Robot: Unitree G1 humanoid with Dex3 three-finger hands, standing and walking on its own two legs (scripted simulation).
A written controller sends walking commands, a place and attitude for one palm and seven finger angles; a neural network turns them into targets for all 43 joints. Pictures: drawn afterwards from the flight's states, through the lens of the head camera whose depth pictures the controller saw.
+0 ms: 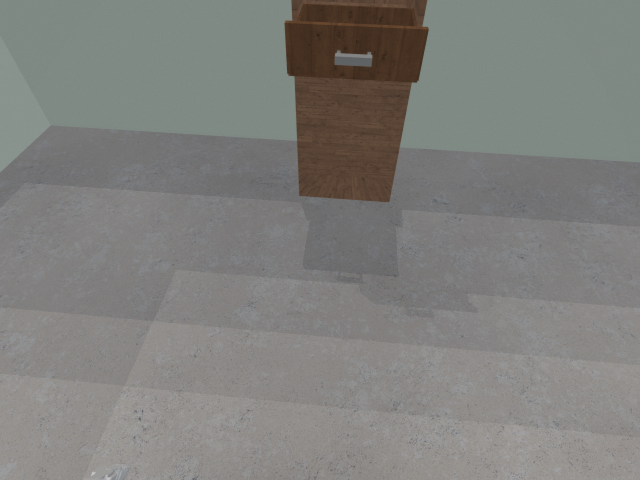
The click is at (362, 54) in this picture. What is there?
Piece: drawer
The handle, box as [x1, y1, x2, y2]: [334, 50, 371, 66]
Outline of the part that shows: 335,53 334,64 365,66 371,65 370,52 368,52 366,55 341,53 340,50 337,50 337,52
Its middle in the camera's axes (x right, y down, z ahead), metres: +0.09 -0.50 +1.07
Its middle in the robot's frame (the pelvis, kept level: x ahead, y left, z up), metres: +1.15 -0.03 +0.04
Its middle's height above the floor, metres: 0.80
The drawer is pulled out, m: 0.29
